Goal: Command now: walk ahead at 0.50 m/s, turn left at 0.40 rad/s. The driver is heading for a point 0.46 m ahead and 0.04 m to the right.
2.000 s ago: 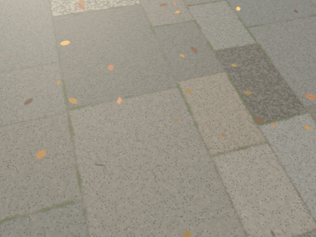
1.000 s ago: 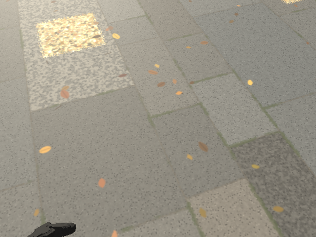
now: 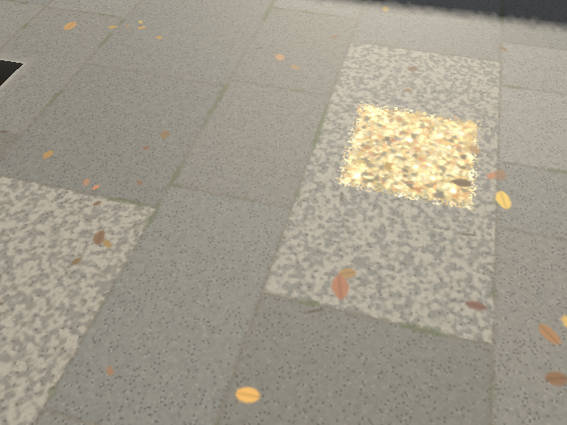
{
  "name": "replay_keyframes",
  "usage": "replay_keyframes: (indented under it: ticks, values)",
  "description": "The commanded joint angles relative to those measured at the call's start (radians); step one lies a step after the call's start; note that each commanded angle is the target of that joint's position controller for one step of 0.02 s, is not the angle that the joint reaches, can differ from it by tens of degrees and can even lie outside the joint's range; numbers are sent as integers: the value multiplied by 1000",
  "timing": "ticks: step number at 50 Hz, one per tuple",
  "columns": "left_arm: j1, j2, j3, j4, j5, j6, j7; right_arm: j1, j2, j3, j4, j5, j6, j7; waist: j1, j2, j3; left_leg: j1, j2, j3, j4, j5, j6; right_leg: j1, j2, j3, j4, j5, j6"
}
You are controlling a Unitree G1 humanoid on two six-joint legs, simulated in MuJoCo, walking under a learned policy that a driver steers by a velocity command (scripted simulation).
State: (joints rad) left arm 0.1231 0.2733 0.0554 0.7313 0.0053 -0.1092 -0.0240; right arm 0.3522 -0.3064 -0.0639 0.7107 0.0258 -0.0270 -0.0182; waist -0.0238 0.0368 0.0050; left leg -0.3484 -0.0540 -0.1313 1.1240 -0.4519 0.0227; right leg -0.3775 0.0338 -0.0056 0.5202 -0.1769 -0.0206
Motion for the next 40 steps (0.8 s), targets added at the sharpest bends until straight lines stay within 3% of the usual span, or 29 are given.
replay_keyframes:
  ticks: [1, 3, 5, 7, 9, 11, 15, 17, 18, 19, 20, 21, 22, 23, 24, 25, 28, 32, 34, 37, 39, 40]
  values:
    - [108, 96, 24, -6, 9, 5, 6, -80, -103, -27, -108, -12, -23, 5, 62, -132, -3, -376, 120, -16, 73, 101, -3, 314, -295, 391, -289, -109, -170]
    - [108, 90, 22, 10, 4, 0, 7, -67, -64, -19, -104, -5, -22, 13, 40, -151, -3, -324, 133, 6, -2, 119, -4, 263, -266, 305, -324, -5, -178]
    - [122, 122, 29, 29, -6, -6, 8, -105, -38, -7, -118, -13, -22, 17, 37, -135, 7, -337, 143, 30, -100, 155, -14, 255, -272, 251, -354, 91, -202]
    - [131, 149, 36, 43, -13, -3, 11, -157, -22, 4, -131, -21, -29, 22, 47, -114, 8, -330, 157, 56, -219, 248, -22, 259, -269, 196, -370, 159, -207]
    - [145, 165, 37, 56, -19, 4, 13, -218, -9, 14, -140, -18, -38, 31, 69, -112, 17, -289, 152, 85, -348, 350, -25, 249, -247, 132, -377, 190, -190]
    - [179, 177, 38, 74, -26, 12, 12, -280, -8, 17, -151, -12, -43, 39, 92, -112, 24, -237, 132, 110, -450, 421, -27, 249, -235, 92, -369, 199, -173]
    - [241, 198, 40, 114, -37, 32, 12, -359, -30, 10, -180, -3, -48, 52, 103, -124, 46, -205, 110, 121, -558, 395, 2, 334, -285, 100, -332, 220, -151]
    - [234, 215, 44, 124, -39, 44, 17, -317, -55, -2, -172, -7, -50, 55, 58, -131, 25, -109, 84, 143, -612, 357, 32, 363, -293, 86, -259, 353, -129]
    - [224, 212, 41, 125, -41, 48, 19, -224, -81, -18, -142, -14, -49, 51, 2, -118, -30, 37, 58, 167, -649, 368, 56, 348, -263, 46, -144, 495, -107]
    - [230, 184, 29, 123, -33, 48, 22, -80, -129, -43, -99, -19, -45, 42, -63, -95, -125, 258, 69, 152, -644, 378, 86, 270, -214, 2, 42, 519, -76]
    - [239, 112, 2, 86, -4, 40, 23, 80, -212, -64, -76, -36, -38, 28, -108, 60, -273, 569, 298, -139, -631, 366, 171, 11, -137, -53, 389, 218, -22]
    - [318, 45, -21, 80, -11, 21, 19, 97, -245, -65, -70, -32, -35, 32, -64, 271, -364, 724, 461, -543, -769, 192, 289, -270, -3, 27, 647, -397, 7]
    - [253, 150, 6, 84, -37, 12, 13, 74, -154, -41, -71, -24, -39, 35, -90, 151, -273, 657, 435, -505, -802, 96, 256, -374, -57, 113, 746, -388, -2]
    - [182, 171, 14, 62, -48, 8, 11, 3, -131, -29, -74, -24, -44, 36, -68, 120, -144, 522, 401, -355, -815, 262, 228, -394, -92, 90, 736, -301, -7]
    - [154, 156, 14, 64, -33, 9, 17, -65, -109, -20, -76, -30, -48, 40, -30, 57, -93, 406, 355, -244, -822, 479, 212, -346, -126, 69, 693, -233, 3]
    - [154, 150, 18, 69, -17, 19, 21, -114, -81, -13, -77, -35, -52, 45, 4, 46, -57, 315, 319, -153, -831, 680, 204, -294, -144, 64, 647, -202, 17]
    - [213, 88, 9, 94, -13, 57, 27, -160, -68, -12, -51, -39, -71, 45, 68, 49, -72, 184, 285, -15, -867, 947, 213, -151, -140, 52, 563, -143, 55]
    - [112, 48, -9, 70, 4, 66, 26, -175, -93, -16, -7, -38, -60, 23, 58, 51, -61, 136, 235, 110, -877, 972, 191, -87, -125, 31, 278, 54, 65]
    - [52, 56, -11, 60, 2, 64, 19, -138, -108, -18, 24, -38, -50, 17, 27, 49, -74, 162, 234, 116, -873, 939, 182, -46, -102, 23, 171, 154, 60]
    - [5, 83, -4, 46, 3, 64, 15, -119, -114, -17, 68, -30, -38, 17, 16, 48, -70, 209, 262, 86, -835, 874, 177, -21, -89, 38, 88, 145, 39]
    - [12, 95, 2, 49, 11, 62, 13, -139, -109, -15, 86, -18, -28, 14, 37, 40, -70, 222, 258, 72, -766, 798, 154, 28, -76, 29, 2, 147, 10]
    - [42, 105, 8, 63, 16, 60, 14, -134, -93, -10, 97, -12, -25, 12, 54, 23, -79, 215, 227, 73, -716, 723, 124, 103, -68, 24, -82, 237, -11]
